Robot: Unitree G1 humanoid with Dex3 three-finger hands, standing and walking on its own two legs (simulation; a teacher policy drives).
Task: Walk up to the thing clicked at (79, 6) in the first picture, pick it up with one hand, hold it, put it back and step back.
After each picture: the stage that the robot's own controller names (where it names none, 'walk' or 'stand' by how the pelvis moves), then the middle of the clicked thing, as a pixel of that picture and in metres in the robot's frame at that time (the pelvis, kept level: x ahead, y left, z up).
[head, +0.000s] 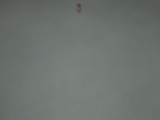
stand; (78, 8) +2.22 +0.06 -0.72
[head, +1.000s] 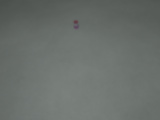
walk; (76, 24) +2.08 +0.23 -0.71
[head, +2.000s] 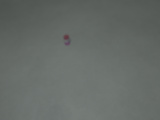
walk; (66, 40) +1.46 +0.31 -0.72
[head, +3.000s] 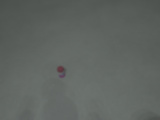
walk; (61, 72) +0.97 +0.29 -0.72
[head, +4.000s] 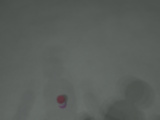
walk; (61, 102) +0.66 +0.25 -0.71
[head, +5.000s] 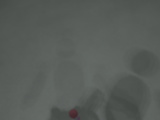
walk; (74, 115) +0.49 +0.18 -0.70
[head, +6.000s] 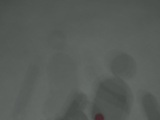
stand; out of the picture +0.45 -0.05 -0.71
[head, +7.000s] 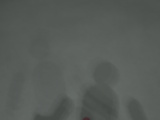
stand; out of the picture +0.45 -0.02 -0.70
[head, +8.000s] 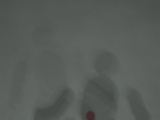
stand; (90, 118) +0.46 -0.05 -0.72
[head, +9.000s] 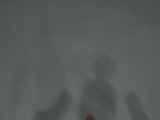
stand; out of the picture +0.45 -0.06 -0.72
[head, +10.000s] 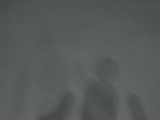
stand; out of the picture +0.40 -0.05 -0.73
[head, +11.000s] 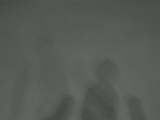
stand; out of the picture +0.41 -0.05 -0.73
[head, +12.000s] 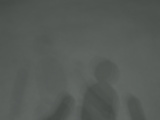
stand; out of the picture +0.41 -0.05 -0.73
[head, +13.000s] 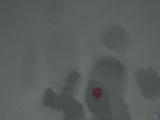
go down; (96, 94) +0.46 -0.05 -0.57
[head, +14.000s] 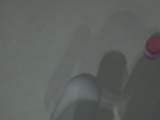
go down; (153, 49) +0.49 -0.15 -0.28
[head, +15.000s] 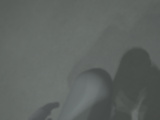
close in; out of the picture +0.50 -0.16 -0.26
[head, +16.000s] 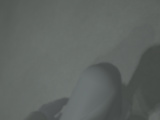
close in; out of the picture +0.50 -0.18 -0.24
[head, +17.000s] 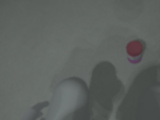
go down; (134, 52) +0.51 -0.14 -0.27
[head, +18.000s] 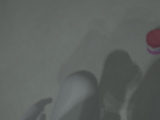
go down; (155, 42) +0.50 -0.15 -0.26
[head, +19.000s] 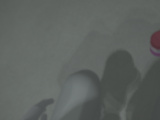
go down; (159, 44) +0.50 -0.16 -0.26
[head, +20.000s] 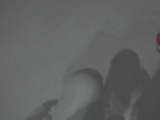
go down; out of the picture +0.50 -0.16 -0.25
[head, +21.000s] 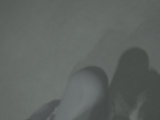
go down; out of the picture +0.50 -0.17 -0.24
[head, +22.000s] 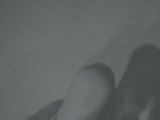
go down; out of the picture +0.49 -0.18 -0.23
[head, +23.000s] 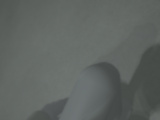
go down; out of the picture +0.49 -0.18 -0.24
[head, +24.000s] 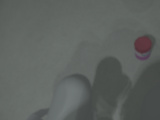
go down; (142, 49) +0.51 -0.15 -0.27
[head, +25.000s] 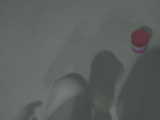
stand; (139, 42) +0.50 -0.14 -0.27
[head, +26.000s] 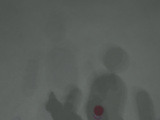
stand; (98, 112) +0.44 -0.06 -0.61
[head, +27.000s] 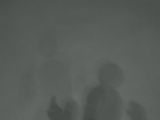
stand; out of the picture +0.43 -0.03 -0.66
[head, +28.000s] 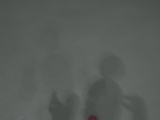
close in; out of the picture +0.43 -0.03 -0.65
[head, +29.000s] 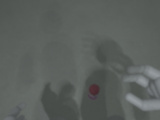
rest palm; (93, 92) +0.49 -0.06 -0.52
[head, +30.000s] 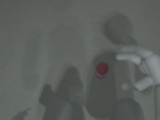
stand; (101, 71) +0.49 -0.07 -0.42
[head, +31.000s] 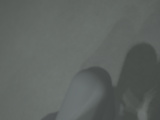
hold; out of the picture +0.49 -0.18 -0.25
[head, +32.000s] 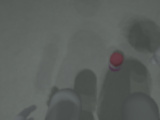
hold; (115, 62) +0.52 -0.11 -0.36
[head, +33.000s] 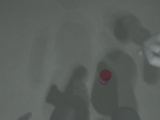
crouch; (104, 77) +0.48 -0.07 -0.48
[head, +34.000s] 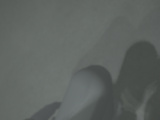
lower; out of the picture +0.50 -0.18 -0.24
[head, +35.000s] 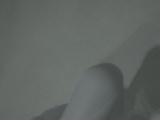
lower; out of the picture +0.51 -0.19 -0.24
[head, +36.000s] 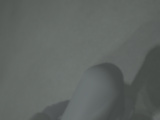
lower; out of the picture +0.51 -0.19 -0.25
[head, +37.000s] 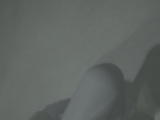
lower; out of the picture +0.51 -0.19 -0.25
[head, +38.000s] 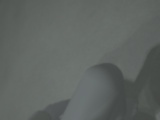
lower; out of the picture +0.51 -0.19 -0.26
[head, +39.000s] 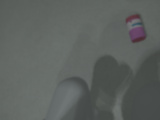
stand; (135, 28) +0.60 -0.14 -0.32
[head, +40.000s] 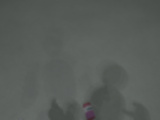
stand; (88, 111) +0.54 -0.01 -0.67
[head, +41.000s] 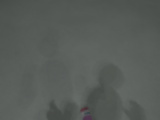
stand; (86, 116) +0.52 -0.02 -0.69
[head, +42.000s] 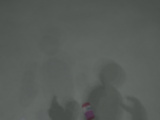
withdraw; (88, 111) +0.54 -0.02 -0.68
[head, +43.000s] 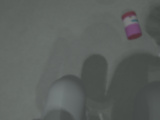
close; (131, 25) +0.62 -0.13 -0.29
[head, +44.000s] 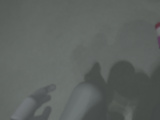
stand; out of the picture +0.61 -0.16 -0.34
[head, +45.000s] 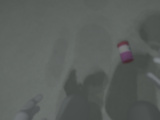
crouch; (125, 52) +0.61 -0.09 -0.44
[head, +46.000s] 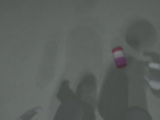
withdraw; (119, 57) +0.62 -0.10 -0.47
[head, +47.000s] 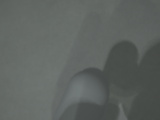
crouch; out of the picture +0.62 -0.20 -0.30
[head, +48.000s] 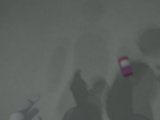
stand; (125, 66) +0.62 -0.10 -0.51
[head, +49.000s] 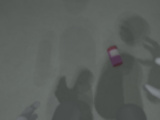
crouch; (114, 56) +0.62 -0.11 -0.47
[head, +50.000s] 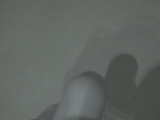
lower; out of the picture +0.62 -0.21 -0.26
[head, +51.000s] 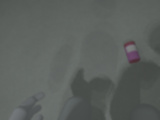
walk; (131, 52) +0.64 -0.12 -0.44
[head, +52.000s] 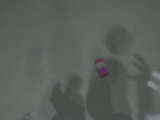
go down; (101, 68) +0.61 -0.07 -0.53
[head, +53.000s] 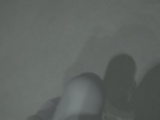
lower; out of the picture +0.63 -0.19 -0.26
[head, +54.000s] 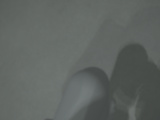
stand; out of the picture +0.63 -0.22 -0.28
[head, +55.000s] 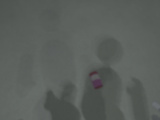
stand; (95, 80) +0.61 -0.08 -0.59
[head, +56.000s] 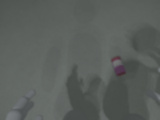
crouch; (118, 66) +0.62 -0.08 -0.53
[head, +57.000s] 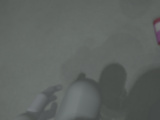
hold; out of the picture +0.65 -0.18 -0.29
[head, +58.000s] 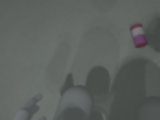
lower; (138, 36) +0.67 -0.12 -0.37
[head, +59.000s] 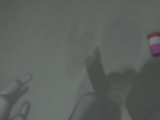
stand; (155, 44) +0.64 -0.12 -0.45
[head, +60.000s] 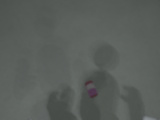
crouch; (91, 89) +0.60 -0.06 -0.64
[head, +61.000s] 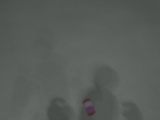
stand; (89, 107) +0.59 -0.05 -0.67
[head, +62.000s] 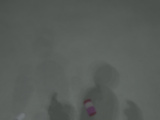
stand; (89, 107) +0.58 -0.05 -0.68
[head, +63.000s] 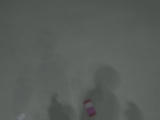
stand; (89, 107) +0.58 -0.05 -0.68
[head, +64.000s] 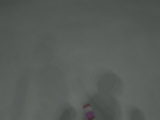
stand; (88, 112) +0.60 -0.06 -0.74
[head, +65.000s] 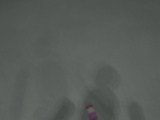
stand; (91, 112) +0.58 -0.08 -0.75
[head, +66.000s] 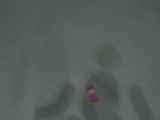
walk; (92, 94) +0.61 -0.09 -0.74
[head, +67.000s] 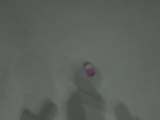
walk; (89, 69) +0.83 -0.12 -0.73
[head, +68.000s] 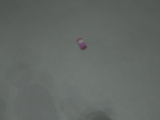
walk; (81, 43) +1.19 +0.02 -0.72
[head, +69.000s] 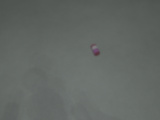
stand; (95, 49) +1.20 -0.10 -0.72
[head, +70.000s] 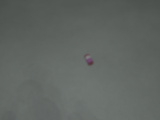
stand; (88, 59) +1.19 -0.08 -0.75
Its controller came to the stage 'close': yes
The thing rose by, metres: 0.01
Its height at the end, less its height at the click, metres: -0.02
